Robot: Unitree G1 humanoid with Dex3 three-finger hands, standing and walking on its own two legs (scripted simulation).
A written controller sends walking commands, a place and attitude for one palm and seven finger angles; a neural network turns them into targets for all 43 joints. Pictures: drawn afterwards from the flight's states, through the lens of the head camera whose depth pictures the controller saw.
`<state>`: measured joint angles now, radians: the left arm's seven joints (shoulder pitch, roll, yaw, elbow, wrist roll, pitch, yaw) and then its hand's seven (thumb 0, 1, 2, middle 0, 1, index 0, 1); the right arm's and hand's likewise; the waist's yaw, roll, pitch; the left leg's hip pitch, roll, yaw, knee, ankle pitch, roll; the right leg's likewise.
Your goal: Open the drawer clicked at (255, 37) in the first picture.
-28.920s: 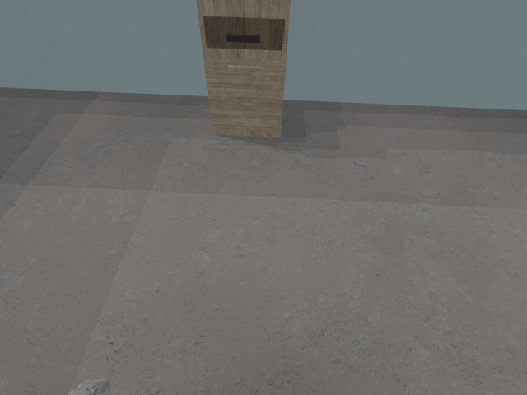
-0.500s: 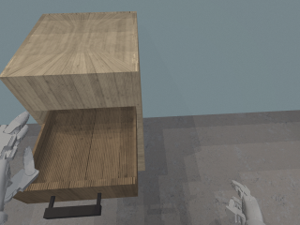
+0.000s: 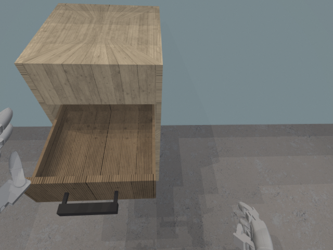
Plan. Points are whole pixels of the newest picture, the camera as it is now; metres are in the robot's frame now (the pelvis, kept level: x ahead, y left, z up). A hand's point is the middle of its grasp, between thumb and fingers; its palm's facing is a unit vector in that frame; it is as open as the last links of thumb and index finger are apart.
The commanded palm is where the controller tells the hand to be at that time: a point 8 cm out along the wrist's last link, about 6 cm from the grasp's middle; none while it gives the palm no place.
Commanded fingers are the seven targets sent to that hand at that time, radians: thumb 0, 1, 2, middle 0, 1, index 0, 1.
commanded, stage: step back with the hand held close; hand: left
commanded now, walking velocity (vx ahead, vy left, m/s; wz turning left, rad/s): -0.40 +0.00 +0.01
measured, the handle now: (90, 201) +0.26 +0.25 -0.14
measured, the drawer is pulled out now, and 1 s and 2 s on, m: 0.30 0.30 0.30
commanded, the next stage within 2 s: stop stepping back and stand still in 0.40 s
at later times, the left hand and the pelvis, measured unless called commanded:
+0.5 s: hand out of the picture +0.06 +0.21 +0.16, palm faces +0.27 -0.85 -0.46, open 7.4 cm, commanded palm +0.00 +0.25 +0.18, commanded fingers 0.00 0.90 0.90 -0.20 -0.30 -0.20 -0.30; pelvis -0.13 -0.02 +0.00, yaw -1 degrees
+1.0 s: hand out of the picture -0.08 +0.19 +0.17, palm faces +0.39 -0.79 -0.47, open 7.4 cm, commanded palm -0.14 +0.23 +0.18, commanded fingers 0.00 0.90 0.90 -0.20 -0.30 -0.20 -0.30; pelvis -0.25 -0.05 +0.00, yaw +4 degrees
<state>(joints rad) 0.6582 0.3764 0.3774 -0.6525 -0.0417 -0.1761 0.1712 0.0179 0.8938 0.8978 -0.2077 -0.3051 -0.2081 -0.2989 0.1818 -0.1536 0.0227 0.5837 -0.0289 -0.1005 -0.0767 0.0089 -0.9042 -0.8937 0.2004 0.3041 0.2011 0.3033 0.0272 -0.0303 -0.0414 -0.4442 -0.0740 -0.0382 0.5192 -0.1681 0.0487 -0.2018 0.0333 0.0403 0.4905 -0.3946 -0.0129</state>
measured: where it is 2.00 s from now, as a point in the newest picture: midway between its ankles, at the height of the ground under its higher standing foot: outside the picture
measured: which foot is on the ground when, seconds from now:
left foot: down 0.00-0.12, up 0.14-0.30, down 0.32-0.62, up 0.64-0.86, down 0.88-1.00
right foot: down 0.00-0.34, up 0.36-0.58, down 0.60-1.00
